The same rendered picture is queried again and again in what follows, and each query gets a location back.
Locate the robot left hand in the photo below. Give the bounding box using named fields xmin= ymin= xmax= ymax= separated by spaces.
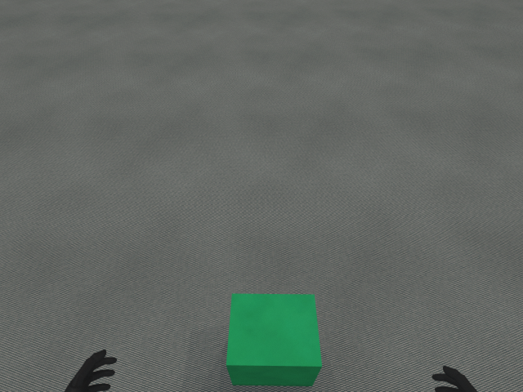
xmin=65 ymin=350 xmax=117 ymax=392

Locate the robot right hand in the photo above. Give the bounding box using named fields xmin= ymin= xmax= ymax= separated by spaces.
xmin=432 ymin=366 xmax=478 ymax=392

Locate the carton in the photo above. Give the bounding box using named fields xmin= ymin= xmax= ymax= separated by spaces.
xmin=226 ymin=293 xmax=322 ymax=386

